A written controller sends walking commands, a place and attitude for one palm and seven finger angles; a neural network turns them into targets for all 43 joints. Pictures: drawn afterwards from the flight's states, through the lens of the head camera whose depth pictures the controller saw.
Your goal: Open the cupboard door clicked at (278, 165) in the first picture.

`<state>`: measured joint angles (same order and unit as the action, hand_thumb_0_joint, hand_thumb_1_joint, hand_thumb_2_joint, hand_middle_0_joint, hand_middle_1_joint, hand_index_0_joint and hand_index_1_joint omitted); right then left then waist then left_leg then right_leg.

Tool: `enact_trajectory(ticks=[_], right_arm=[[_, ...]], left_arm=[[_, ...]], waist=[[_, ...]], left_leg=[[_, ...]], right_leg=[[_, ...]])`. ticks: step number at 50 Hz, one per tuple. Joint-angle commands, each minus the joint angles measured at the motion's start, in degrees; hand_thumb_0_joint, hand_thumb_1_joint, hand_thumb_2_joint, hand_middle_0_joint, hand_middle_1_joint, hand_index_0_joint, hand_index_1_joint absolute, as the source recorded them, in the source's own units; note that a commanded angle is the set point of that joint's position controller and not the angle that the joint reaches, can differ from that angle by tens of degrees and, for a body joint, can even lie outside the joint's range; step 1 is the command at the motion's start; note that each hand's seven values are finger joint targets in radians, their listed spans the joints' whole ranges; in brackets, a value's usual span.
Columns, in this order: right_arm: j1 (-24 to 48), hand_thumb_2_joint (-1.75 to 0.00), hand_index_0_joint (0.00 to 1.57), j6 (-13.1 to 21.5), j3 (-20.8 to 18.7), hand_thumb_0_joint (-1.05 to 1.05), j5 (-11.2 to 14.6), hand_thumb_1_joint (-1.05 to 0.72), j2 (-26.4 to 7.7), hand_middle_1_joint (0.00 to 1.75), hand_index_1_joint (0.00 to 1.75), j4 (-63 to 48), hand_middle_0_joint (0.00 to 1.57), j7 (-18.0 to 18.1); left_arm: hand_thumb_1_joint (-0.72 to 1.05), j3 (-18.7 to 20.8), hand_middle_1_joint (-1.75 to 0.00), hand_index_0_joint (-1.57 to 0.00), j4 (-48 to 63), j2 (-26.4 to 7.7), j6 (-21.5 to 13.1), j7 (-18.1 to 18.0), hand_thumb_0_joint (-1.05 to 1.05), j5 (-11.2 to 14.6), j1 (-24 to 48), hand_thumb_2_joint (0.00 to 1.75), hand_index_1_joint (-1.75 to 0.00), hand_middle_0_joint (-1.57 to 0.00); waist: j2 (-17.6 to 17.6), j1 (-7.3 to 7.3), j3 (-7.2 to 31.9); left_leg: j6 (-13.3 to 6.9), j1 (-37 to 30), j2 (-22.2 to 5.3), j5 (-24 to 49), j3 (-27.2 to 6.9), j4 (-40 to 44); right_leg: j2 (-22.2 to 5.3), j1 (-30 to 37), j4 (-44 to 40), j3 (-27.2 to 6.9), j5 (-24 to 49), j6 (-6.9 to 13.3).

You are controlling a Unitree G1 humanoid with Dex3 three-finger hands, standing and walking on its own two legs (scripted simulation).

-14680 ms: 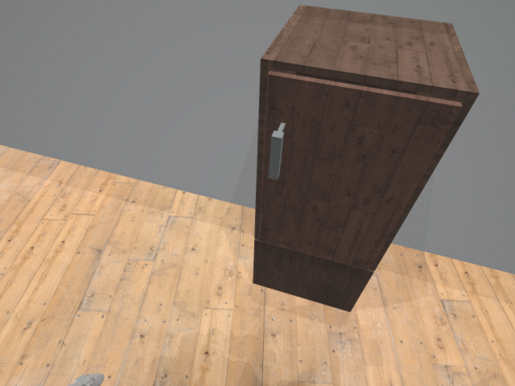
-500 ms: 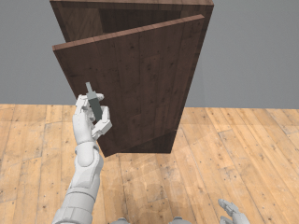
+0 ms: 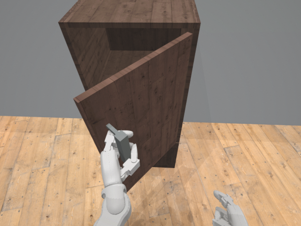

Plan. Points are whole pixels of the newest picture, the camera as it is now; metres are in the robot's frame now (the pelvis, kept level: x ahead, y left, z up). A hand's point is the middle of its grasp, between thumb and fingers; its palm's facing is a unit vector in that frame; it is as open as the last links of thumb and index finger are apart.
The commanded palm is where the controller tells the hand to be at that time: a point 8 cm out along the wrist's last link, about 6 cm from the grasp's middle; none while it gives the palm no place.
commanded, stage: open thumb and fingers to let go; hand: left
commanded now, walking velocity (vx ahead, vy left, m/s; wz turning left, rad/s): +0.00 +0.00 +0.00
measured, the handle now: (119, 144) +0.32 +0.10 +0.06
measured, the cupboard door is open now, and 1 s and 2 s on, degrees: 50 44 48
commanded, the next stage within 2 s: slide the hand sideways off the handle in 0.84 s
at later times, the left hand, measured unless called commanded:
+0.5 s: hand (129, 156) +0.28 +0.06 +0.06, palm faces +0.35 -0.94 -0.02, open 11.9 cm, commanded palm +0.24 +0.11 +0.05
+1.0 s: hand (125, 155) +0.29 +0.08 +0.06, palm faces +0.22 -0.97 -0.03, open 15.2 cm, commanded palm +0.25 +0.11 +0.05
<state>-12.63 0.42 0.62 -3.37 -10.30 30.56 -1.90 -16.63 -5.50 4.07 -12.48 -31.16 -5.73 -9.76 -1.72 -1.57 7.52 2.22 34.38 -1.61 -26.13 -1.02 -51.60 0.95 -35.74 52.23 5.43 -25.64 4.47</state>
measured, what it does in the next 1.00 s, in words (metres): stands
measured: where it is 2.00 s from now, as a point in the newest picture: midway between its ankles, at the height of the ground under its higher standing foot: outside the picture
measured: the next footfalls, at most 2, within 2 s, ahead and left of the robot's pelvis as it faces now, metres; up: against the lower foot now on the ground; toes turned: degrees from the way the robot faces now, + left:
none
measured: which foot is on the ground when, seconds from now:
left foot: down 0.00-1.00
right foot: down 0.00-1.00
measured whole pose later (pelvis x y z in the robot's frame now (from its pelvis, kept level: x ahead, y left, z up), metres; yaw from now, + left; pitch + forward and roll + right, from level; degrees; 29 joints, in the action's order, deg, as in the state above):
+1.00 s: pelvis -0.01 +0.03 -0.01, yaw +0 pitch +10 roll +0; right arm -11.5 0.5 1.4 -3.1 -10.2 31.1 -1.1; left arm -15.1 -9.4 4.4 -13.2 -28.4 -6.3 -3.1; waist -1.3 -0.4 7.0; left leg 0.2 37.9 -0.1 -26.5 -0.6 -54.7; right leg -0.5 -38.6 54.2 4.8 -25.4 2.6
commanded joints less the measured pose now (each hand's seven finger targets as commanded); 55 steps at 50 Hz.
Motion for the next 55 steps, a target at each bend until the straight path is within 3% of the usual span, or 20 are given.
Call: enact_trajectory(ticks=[1, 4, 5, 11, 15, 21, 23, 27, 29, 35, 41, 44, 47, 48, 49, 50, 51, 53, 55], right_arm=[[6.98, -0.9, 0.2, 3.36, -1.07, 0.0, -0.21, -0.9, -4.19, 0.3, 0.3, -7.58, 0.2, 1.13], [8.32, -0.9, 0.2, 3.64, -0.98, 0.0, -0.5, -0.9, -3.7, 0.3, 0.3, -6.82, 0.2, 1.82], [7.98, -0.9, 0.2, 3.69, -1.02, 0.0, -0.47, -0.9, -3.62, 0.3, 0.3, -6.49, 0.2, 1.89], [6.06, -0.9, 0.2, 3.22, -1.88, 0.0, -0.43, -0.9, -4.02, 0.3, 0.3, -6.24, 0.2, 1.57], [5.66, -0.9, 0.2, 3.01, -2.02, 0.0, -0.33, -0.9, -4.28, 0.3, 0.3, -6.77, 0.2, 1.59], [6.29, -0.9, 0.2, 3.19, -2.09, 0.0, -0.17, -0.9, -4.51, 0.3, 0.3, -6.89, 0.2, 1.94], [6.15, -0.9, 0.2, 3.24, -2.13, 0.0, -0.09, -0.9, -4.47, 0.3, 0.3, -6.93, 0.2, 2.01], [6.08, -0.9, 0.2, 3.34, -2.02, 0.0, -0.15, -0.9, -4.6, 0.3, 0.3, -6.84, 0.2, 2.05], [6.28, -0.9, 0.2, 3.2, -2.03, 0.0, -0.11, -0.9, -4.55, 0.3, 0.3, -6.96, 0.2, 2.07], [5.82, -0.9, 0.2, 2.88, -1.84, 0.0, -0.15, -0.9, -4.71, 0.3, 0.3, -7.12, 0.2, 2.04], [5.9, -0.9, 0.2, 2.55, -1.89, 0.0, -0.2, -0.9, -4.9, 0.3, 0.3, -7.69, 0.2, 1.78], [5.86, -0.9, 0.2, 2.58, -1.85, 0.0, -0.1, -0.9, -4.9, 0.3, 0.3, -7.95, 0.2, 1.27], [6.41, -0.9, 0.2, 2.48, -1.75, 0.0, -0.11, -0.9, -5.06, 0.3, 0.3, -7.89, 0.2, 1.06], [2.06, -0.9, 0.2, 2.27, -1.86, 0.0, 0.47, -0.9, -7.67, 0.3, 0.3, -6.04, 0.2, 0.7], [1.69, -0.9, 0.2, 2.47, -2.34, 0.0, 0.78, -0.9, -7.03, 0.3, 0.3, -7.7, 0.2, 1.04], [1.8, -0.9, 0.2, 2.52, -2.27, 0.0, 0.95, -0.9, -7.22, 0.3, 0.3, -8.47, 0.2, 1.37], [1.7, -0.9, 0.2, 2.65, -2.24, 0.0, 1.34, -0.9, -7.22, 0.3, 0.3, -9.16, 0.2, 1.62], [1.97, -0.9, 0.2, 3.41, -1.74, 0.0, 2.45, -0.9, -7.08, 0.3, 0.3, -10.65, 0.2, 2.01], [2.94, -0.9, 0.2, 4.0, -1.19, 0.0, 3.57, -0.9, -6.87, 0.3, 0.3, -12.2, 0.2, 2.56]], left_arm=[[0.9, 3.09, -1.35, -0.4, 11.38, 5.07, -2.84, -3.05, 0.0, -0.75, 14.86, 0.9, -1.35, -0.4], [0.69, 5.88, -1.33, -0.38, 9.47, 3.8, -3.21, -3.56, 0.0, 0.23, 15.78, 0.81, -1.33, -0.38], [0.62, 5.63, -1.32, -0.38, 9.41, 3.96, -3.53, -3.4, 0.0, 0.09, 16.25, 0.78, -1.32, -0.38], [0.2, 3.83, -1.27, -0.35, 9.59, 4.65, -4.46, -0.94, 0.0, -1.16, 12.98, 0.6, -1.27, -0.35], [-0.08, 3.74, -1.24, -0.33, 10.91, 4.29, -5.09, -0.06, 0.0, -0.59, 13.01, 0.48, -1.24, -0.33], [-0.5, 3.45, -1.2, -0.3, 10.85, 4.2, -5.41, 0.02, 0.0, -0.32, 14.62, 0.3, -1.2, -0.3], [-0.5, 4.22, -1.2, -0.3, 10.56, 3.75, -5.65, -0.04, 0.0, -0.05, 14.09, 0.3, -1.2, -0.3], [-0.5, 3.69, -1.0, -0.27, 9.28, 4.43, -5.29, -0.53, 0.0, -0.33, 16.27, 0.3, -1.0, -0.27], [-0.5, 4.03, -0.9, -0.25, 9.42, 4.21, -5.16, -0.84, 0.0, -0.4, 16.75, 0.3, -0.9, -0.25], [-0.5, 3.66, -0.6, -0.2, 7.89, 5.2, -4.08, -1.8, 0.0, -0.47, 18.47, 0.3, -0.6, -0.2], [-0.5, 4.01, -0.3, -0.15, 6.4, 5.82, -3.21, -2.53, 0.0, -0.48, 17.31, 0.3, -0.3, -0.15], [-0.5, 1.55, -0.3, -0.15, 7.17, 8.58, -2.87, -2.72, 0.0, -0.83, 17.83, 0.3, -0.3, -0.15], [-0.5, 1.58, -0.3, -0.15, 7.04, 8.79, -2.38, -3.24, 0.0, -0.89, 19.13, 0.3, -0.3, -0.15], [-0.5, -10.51, -0.3, -0.15, 7.57, 2.8, -4.94, 8.85, 0.0, -7.06, 19.92, 0.3, -0.3, -0.15], [-0.5, -6.22, -0.3, -0.15, 10.63, -0.88, -7.65, 15.48, 0.0, -4.93, 21.39, 0.3, -0.3, -0.15], [-0.5, -5.57, -0.3, -0.15, 11.99, -3.02, -9.17, 19.63, 0.0, -3.86, 20.78, 0.3, -0.3, -0.15], [-0.5, -5.72, -0.3, -0.15, 13.49, -3.68, -9.9, 23.14, 0.0, -2.64, 20.34, 0.3, -0.3, -0.15], [-0.5, -6.0, -0.3, -0.15, 13.41, -2.72, -10.12, 29.84, 0.0, 1.8, 17.95, 0.3, -0.3, -0.15], [-0.5, -4.28, -0.3, -0.15, 13.82, -0.45, -8.19, 31.5, 0.0, 7.45, 16.73, 0.3, -0.3, -0.15]], waist=[[8.46, -0.44, 6.11], [9.03, 0.7, 7.21], [9.31, 0.45, 8.11], [7.76, 0.38, 12.77], [8.67, 0.09, 12.73], [9.09, -0.16, 11.11], [8.93, 0.33, 11.33], [9.28, -0.07, 10.65], [7.66, 0.23, 11.19], [6.91, 0.22, 10.89], [6.32, 1.21, 11.45], [5.41, 0.62, 11.43], [4.5, 0.92, 11.03], [7.17, -4.75, 7.57], [5.3, -2.82, 10.85], [3.79, -1.81, 13.75], [2.61, -1.69, 14.92], [2.7, -1.78, 12.66], [2.76, -1.23, 10.18]], left_leg=[[-2.7, 0.17, 3.19, 7.92, 0.35, 2.96], [-2.5, 1.62, 3.69, 5.8, 0.23, 2.21], [-2.53, 1.46, 3.65, 6.39, 0.12, 2.22], [-2.53, 1.4, 3.11, 10.48, 0.04, 2.36], [-2.54, 1.88, 3.09, 9.94, 0.06, 2.29], [-2.79, 1.91, 3.02, 8.77, -0.18, 1.96], [-2.68, 2.15, 3.09, 8.63, -0.09, 2.03], [-2.87, 2.23, 3.14, 8.13, 0.0, 2.09], [-2.85, 1.83, 3.19, 8.17, 0.3, 2.08], [-2.98, 0.65, 3.09, 8.62, 0.5, 2.88], [-2.91, -0.47, 2.76, 10.84, 0.37, 3.78], [-2.78, -1.65, 2.41, 11.58, 0.3, 3.79], [-2.69, -1.64, 2.29, 11.6, -0.06, 3.9], [-3.9, -2.9, 2.22, 11.84, -0.08, 2.6], [-4.22, -2.31, 2.33, 13.09, 0.0, 1.86], [-4.33, -2.62, 2.55, 13.61, -0.06, 1.86], [-4.33, -3.38, 2.47, 14.44, -0.23, 1.91], [-4.2, -3.56, 2.48, 11.59, -0.47, 2.9], [-3.87, -3.77, 2.5, 8.49, -0.9, 4.45]], right_leg=[[-3.48, 7.46, -14.05, -7.72, 10.38, -4.07], [-5.02, 8.6, -16.47, -11.7, 6.25, -4.81], [-5.13, 9.21, -16.19, -11.99, 7.62, -4.85], [-5.3, 12.68, -12.3, -10.95, 20.24, -5.12], [-5.49, 12.88, -12.1, -10.82, 20.67, -5.47], [-5.24, 10.44, -12.69, -10.61, 15.63, -5.02], [-5.2, 10.5, -12.41, -10.52, 14.91, -4.94], [-4.97, 9.34, -12.59, -10.02, 12.46, -4.8], [-4.86, 9.19, -12.59, -10.09, 12.07, -4.63], [-3.49, 7.55, -11.43, -7.15, 10.33, -3.77], [-2.09, 7.3, -9.29, -4.39, 12.2, -2.85], [-1.52, 5.69, -8.0, -2.94, 12.4, -2.53], [-1.26, 4.7, -7.36, -2.34, 11.43, -2.27], [-1.78, 1.13, -6.59, -4.09, 15.5, -2.57], [-2.01, 2.84, -5.45, -4.14, 18.05, -2.24], [-2.1, 4.98, -4.61, -4.7, 19.36, -2.04], [-2.06, 5.68, -4.13, -4.75, 20.23, -1.85], [-1.78, 4.71, -5.24, -4.28, 16.57, -2.04], [-1.05, 4.18, -6.81, -3.23, 11.81, -2.22]])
